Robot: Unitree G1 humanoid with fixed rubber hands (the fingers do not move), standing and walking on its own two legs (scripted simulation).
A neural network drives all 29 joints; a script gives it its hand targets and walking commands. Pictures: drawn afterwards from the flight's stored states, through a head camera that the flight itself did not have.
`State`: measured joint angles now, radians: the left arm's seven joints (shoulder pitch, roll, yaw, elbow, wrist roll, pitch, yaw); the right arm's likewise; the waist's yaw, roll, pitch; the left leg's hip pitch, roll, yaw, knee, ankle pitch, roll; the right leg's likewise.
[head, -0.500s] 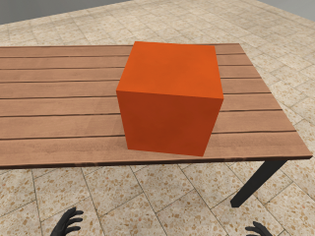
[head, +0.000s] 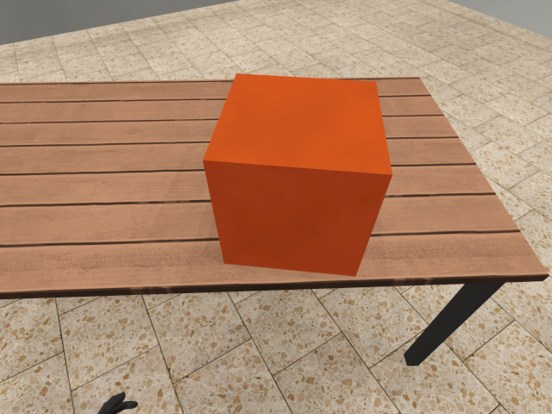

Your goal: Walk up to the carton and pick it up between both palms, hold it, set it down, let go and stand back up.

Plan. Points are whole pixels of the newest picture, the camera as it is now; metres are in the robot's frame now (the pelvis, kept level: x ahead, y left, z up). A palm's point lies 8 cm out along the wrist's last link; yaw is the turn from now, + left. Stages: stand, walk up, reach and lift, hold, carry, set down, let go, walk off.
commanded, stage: stand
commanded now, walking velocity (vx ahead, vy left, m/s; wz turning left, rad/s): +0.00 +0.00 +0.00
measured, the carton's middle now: (296, 176) +0.52 -0.03 +0.03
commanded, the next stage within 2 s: none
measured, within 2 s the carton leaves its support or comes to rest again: neither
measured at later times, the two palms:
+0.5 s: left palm out of the picture +0.10 +0.26 -0.10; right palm out of the picture +0.07 -0.29 -0.12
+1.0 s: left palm out of the picture +0.09 +0.26 -0.10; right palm out of the picture +0.06 -0.29 -0.12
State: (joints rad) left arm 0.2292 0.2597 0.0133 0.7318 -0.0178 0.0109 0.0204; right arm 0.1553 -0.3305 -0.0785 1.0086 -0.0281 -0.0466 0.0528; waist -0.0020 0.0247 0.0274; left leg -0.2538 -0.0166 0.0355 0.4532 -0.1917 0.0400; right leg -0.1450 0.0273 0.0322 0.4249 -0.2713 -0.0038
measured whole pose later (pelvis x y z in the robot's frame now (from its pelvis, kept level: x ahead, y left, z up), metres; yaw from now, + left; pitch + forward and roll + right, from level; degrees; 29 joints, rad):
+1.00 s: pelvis -0.01 +0.00 +0.00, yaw +0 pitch -3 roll -1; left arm 0.23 0.26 0.01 0.80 -0.02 0.01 0.02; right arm 0.16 -0.33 -0.08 1.07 -0.02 -0.04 0.05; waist 0.00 0.02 0.03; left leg -0.22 -0.02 0.04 0.45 -0.18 0.04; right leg -0.11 0.03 0.03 0.42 -0.26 0.00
